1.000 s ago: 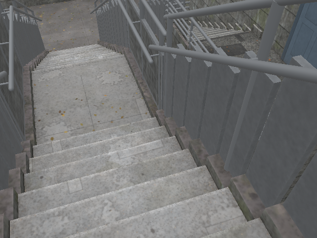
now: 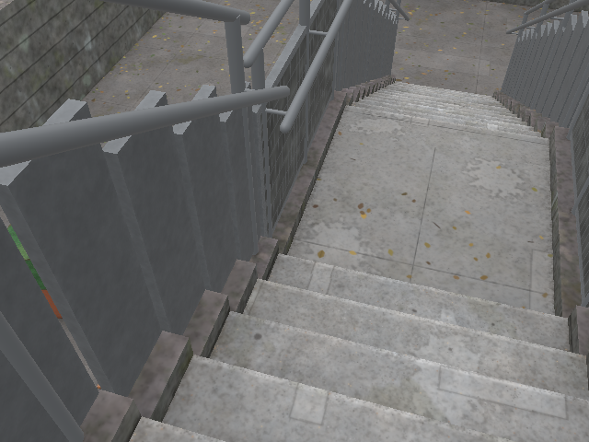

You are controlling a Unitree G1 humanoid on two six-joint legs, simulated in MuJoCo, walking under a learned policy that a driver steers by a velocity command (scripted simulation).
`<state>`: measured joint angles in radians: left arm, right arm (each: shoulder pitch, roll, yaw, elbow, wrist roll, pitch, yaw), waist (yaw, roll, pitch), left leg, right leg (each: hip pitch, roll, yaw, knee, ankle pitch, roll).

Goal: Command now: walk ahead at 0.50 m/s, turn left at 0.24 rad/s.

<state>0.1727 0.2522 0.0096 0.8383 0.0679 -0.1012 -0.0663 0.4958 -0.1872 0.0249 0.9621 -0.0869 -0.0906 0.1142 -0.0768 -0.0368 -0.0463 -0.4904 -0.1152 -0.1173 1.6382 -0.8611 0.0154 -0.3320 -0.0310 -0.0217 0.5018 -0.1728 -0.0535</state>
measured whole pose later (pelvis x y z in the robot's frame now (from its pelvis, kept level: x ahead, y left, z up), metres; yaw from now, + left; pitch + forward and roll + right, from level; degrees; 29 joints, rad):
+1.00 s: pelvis +0.54 -0.05 -0.26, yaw -10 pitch +0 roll +4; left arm 0.11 0.22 0.03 0.89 0.11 -0.05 -0.07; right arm 0.60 -0.10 0.04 1.09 -0.14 -0.10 0.03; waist -0.11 -0.05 0.03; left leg -0.18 0.14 0.25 1.03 -0.80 -0.10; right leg -0.59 -0.11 0.01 0.68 0.35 -0.10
